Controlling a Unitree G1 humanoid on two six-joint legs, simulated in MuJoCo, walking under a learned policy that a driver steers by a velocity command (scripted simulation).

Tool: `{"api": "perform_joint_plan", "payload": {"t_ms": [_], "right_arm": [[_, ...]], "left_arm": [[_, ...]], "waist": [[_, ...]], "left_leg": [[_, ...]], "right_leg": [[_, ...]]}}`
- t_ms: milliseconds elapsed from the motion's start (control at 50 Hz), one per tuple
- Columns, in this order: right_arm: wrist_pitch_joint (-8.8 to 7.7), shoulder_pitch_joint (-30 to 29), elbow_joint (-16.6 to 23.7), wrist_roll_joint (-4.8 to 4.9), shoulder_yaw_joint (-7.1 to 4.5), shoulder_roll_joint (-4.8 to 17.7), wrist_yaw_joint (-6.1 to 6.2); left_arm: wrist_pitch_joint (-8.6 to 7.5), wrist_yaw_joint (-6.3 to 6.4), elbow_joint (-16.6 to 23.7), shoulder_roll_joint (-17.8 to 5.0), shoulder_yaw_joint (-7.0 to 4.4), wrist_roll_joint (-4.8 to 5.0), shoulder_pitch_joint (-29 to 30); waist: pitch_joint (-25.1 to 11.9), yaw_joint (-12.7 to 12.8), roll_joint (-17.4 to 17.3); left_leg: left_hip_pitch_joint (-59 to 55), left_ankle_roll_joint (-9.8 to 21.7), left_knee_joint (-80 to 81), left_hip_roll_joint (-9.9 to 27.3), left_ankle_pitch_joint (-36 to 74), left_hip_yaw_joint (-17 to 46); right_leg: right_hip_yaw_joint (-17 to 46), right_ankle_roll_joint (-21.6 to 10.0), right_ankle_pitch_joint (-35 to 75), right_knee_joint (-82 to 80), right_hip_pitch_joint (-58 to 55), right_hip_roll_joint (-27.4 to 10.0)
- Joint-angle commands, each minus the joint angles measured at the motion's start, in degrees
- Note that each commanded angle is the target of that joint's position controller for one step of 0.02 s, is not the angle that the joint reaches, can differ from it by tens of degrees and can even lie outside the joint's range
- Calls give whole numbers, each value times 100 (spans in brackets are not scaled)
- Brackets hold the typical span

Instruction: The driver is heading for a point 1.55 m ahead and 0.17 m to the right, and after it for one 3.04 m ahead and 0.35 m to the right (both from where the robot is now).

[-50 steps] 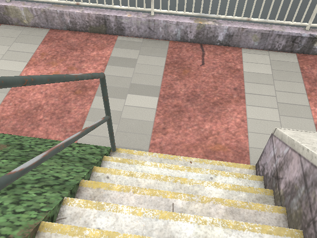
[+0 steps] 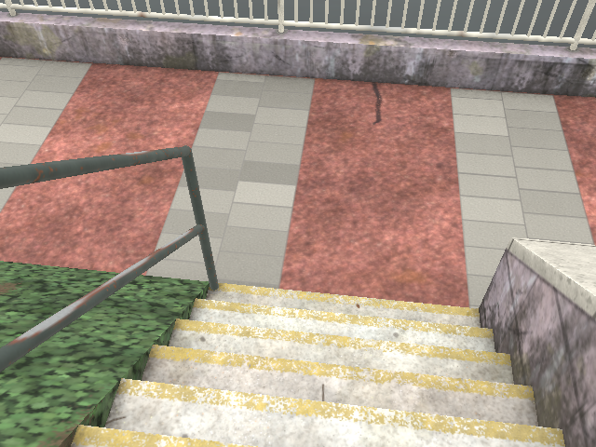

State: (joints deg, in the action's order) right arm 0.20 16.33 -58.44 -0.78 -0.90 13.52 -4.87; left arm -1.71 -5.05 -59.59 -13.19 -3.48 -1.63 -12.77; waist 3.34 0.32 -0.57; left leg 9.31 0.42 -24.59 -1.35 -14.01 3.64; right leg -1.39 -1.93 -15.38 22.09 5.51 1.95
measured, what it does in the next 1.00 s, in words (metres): goes down: left foot, then right foot 0.20 m lower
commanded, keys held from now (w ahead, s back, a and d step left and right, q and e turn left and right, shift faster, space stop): no key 0.20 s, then w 0.80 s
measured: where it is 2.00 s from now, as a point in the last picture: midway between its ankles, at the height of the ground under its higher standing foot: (280, 434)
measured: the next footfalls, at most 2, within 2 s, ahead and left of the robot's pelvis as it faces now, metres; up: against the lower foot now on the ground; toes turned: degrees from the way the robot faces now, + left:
left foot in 0.54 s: +0.13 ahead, +0.15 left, +0.00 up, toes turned +4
right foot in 0.88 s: +0.26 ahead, -0.03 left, -0.20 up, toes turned -2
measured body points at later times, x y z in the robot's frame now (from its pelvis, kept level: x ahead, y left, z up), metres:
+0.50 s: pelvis +0.05 +0.03 -0.02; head +0.06 +0.04 +0.43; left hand -0.10 +0.24 -0.16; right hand +0.10 -0.22 -0.17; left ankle +0.07 +0.14 -0.72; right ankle -0.04 -0.09 -0.74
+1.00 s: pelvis +0.24 +0.03 -0.23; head +0.23 +0.03 +0.22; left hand +0.16 +0.28 -0.37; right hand +0.25 -0.19 -0.38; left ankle +0.26 +0.18 -0.79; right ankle +0.22 -0.03 -0.94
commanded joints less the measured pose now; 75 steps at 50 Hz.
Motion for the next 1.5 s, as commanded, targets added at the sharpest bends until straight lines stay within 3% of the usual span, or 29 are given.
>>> {"api": "perform_joint_plan", "payload": {"t_ms": [20,240,380,520,560,580,600,700,780,800,820,840,880,900,940,960,1000,1040,1120,1140,1160,1260,1300,1320,1340,1380,1400,1460,1500], "right_arm": [[-17,412,23,1,-112,583,10],[-31,632,-267,-108,-242,754,91],[-538,-604,357,-318,-193,-76,494],[-723,1785,-40,-441,-163,-110,148],[-664,2665,-267,-663,-250,235,261],[-757,3464,-264,-524,-232,774,279],[-802,3157,-322,-494,-135,582,139],[-853,26,862,-442,341,-962,711],[-1073,1119,433,-390,313,109,708],[-773,777,26,616,7,269,839],[-793,2056,138,-249,372,185,616],[-815,1483,88,-566,164,621,352],[-637,678,358,-135,9,493,87],[-753,1530,200,-226,9,-53,-49],[-809,1316,954,-268,148,-346,-25],[-695,746,988,-411,198,-294,46],[-524,1035,475,-288,188,-13,271],[-352,998,237,-542,349,-481,-3],[-386,49,485,-632,261,48,-34],[-326,-516,674,126,89,89,285],[-255,-382,656,-643,321,173,99],[-267,-695,865,-686,278,219,-64],[-363,862,318,-530,203,379,-39],[-380,1067,76,517,-58,591,307],[-482,2776,-530,-361,-190,1165,156],[-343,2987,-363,-648,-463,1721,-33],[-312,2623,-463,-767,-508,1620,-45],[-484,1441,-264,-784,254,-867,125],[-728,1360,-274,-416,312,-644,297]], "left_arm": [[-30,9,90,-603,-114,6,-269],[-7,74,-158,-768,-230,-83,-755],[-332,670,-226,-193,-168,-205,-2300],[-387,508,22,-195,-12,-347,-1566],[-621,606,213,-224,-43,-221,-1078],[-610,555,427,303,55,-281,-1434],[-574,456,921,153,136,-363,-482],[-422,826,214,494,405,-788,-1993],[-315,435,541,181,207,-535,-1187],[-37,420,716,-116,166,579,-590],[-111,453,595,140,348,-839,-844],[-92,463,55,-18,176,-912,-2730],[-140,382,-475,-538,-120,-526,-3914],[-173,336,-451,-863,-124,-671,-3924],[-344,168,-229,-1254,-240,-639,-2975],[-371,146,-242,-474,-43,-621,-2377],[-408,202,-178,758,337,-484,-1712],[-540,220,-71,479,459,-454,-1261],[-772,583,-163,4,628,-415,-1903],[-544,594,-94,-662,284,684,-1604],[-622,485,-280,-4,711,-350,-2353],[-511,427,-440,-78,627,-362,-2549],[-383,227,-281,-298,512,-403,-1786],[-91,624,-433,-758,148,105,-1895],[-138,60,-534,-273,470,-556,-2213],[-329,-296,7,-267,207,-116,-2230],[-391,-208,436,156,369,28,-1699],[-332,201,339,387,502,-422,-1473],[-217,51,130,134,381,-401,-1143]], "waist": [[-31,-11,9],[207,35,64],[616,759,536],[411,-504,69],[277,-1040,-288],[-762,-1275,-1921],[927,-1239,-543],[-4,214,-68],[484,66,-150],[47,294,400],[860,-213,-47],[704,837,-469],[142,1584,1227],[-865,1023,1340],[-278,564,796],[457,515,331],[765,104,-1081],[210,-335,512],[-4,123,-148],[-420,-6,-312],[527,277,211],[478,390,341],[339,-239,-134],[-90,-266,170],[-160,-899,-1571],[-1360,-723,-774],[-878,-688,-291],[584,178,316],[340,98,-396]], "left_leg": [[288,147,414,71,1089,-120],[486,292,389,-30,-732,-204],[3039,524,-1981,241,-1671,-348],[-659,495,-2791,-87,-388,-1120],[-439,777,-1343,518,375,-44],[-1652,1980,195,1911,-739,2700],[-874,2563,564,2836,-2898,4709],[3255,1152,-1979,891,-1459,294],[5079,734,-2331,685,-2885,-266],[3905,711,-3091,395,-2273,-615],[4154,831,-2861,1234,-3149,942],[3717,1163,-3876,1426,-1727,1547],[2988,910,-7085,187,-2392,926],[4560,866,-8800,-566,-2457,713],[7763,554,-8109,102,-1216,1025],[9007,431,-7413,758,-524,1294],[6813,267,-4140,1297,2121,952],[3100,286,-5095,1011,3283,-169],[1960,207,-2300,704,5409,-399],[1532,87,-2076,407,5199,-497],[2587,61,-1808,789,4410,-214],[2804,181,-698,843,3130,-97],[279,243,59,798,2879,-292],[40,137,1204,415,3061,-1009],[-2219,679,1684,715,3714,-441],[-4390,2007,-1270,1985,6307,738],[-3578,2340,-541,2520,3052,1691],[804,1796,89,2029,770,1366],[2740,1596,-102,1037,594,103]], "right_leg": [[106,30,1476,-259,-226,-143],[162,-172,-633,-388,-82,-124],[2561,-1818,-1760,-1085,-910,-2135],[475,-1284,-1606,1852,3475,-834],[593,-989,-1832,4915,3437,-542],[357,-679,-2703,6582,4366,622],[1503,-690,-1510,5935,6715,111],[493,36,2562,3007,2362,-654],[-439,378,3881,1578,-113,-163],[-1008,500,4528,1163,-398,310],[322,138,2642,-89,-70,-766],[42,-190,2857,1476,-487,-561],[349,-892,1825,-1513,-1114,-817],[1154,-1686,4456,1327,-2988,-1447],[3318,-2462,3687,1115,-3105,-2877],[3939,-2395,1462,665,-2491,-3028],[2335,-2139,1611,299,698,-2306],[1181,-1623,299,675,3976,-854],[759,-1165,-913,1677,4173,-465],[1157,-942,-544,1888,3104,-846],[1254,-1256,-1346,2009,3347,-925],[2243,-1416,628,3144,1237,-1239],[1744,-1093,581,4386,2278,-1113],[446,-1011,1333,5895,1430,-472],[1023,-495,125,7593,2877,42],[397,-318,-2726,9570,5919,512],[569,-407,-2085,9377,6905,59],[1278,-675,1477,5997,6006,-1346],[358,-475,3064,4486,3881,-1041]]}}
